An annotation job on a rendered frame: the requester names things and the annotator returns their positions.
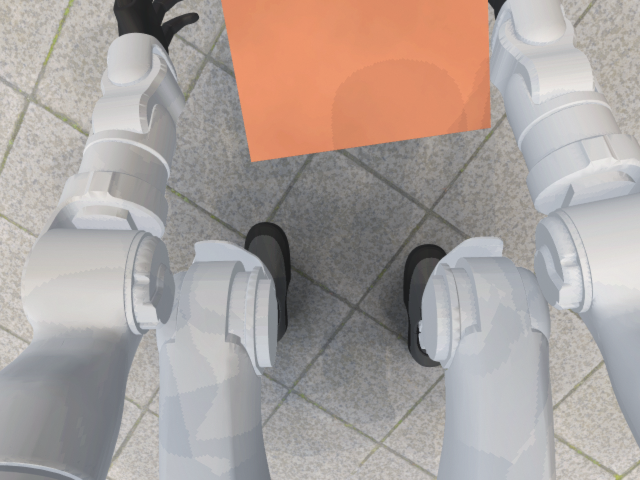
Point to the robot left shin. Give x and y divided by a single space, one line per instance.
210 250

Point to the robot right forearm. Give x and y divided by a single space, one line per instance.
563 124

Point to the robot right upper arm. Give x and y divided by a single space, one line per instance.
588 260

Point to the right robot foot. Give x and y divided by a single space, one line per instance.
418 268

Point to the left robot hand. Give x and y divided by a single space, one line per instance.
143 16

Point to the carton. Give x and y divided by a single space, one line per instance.
323 75

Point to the robot left forearm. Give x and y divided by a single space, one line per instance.
127 158

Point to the robot left upper arm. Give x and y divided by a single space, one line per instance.
90 295

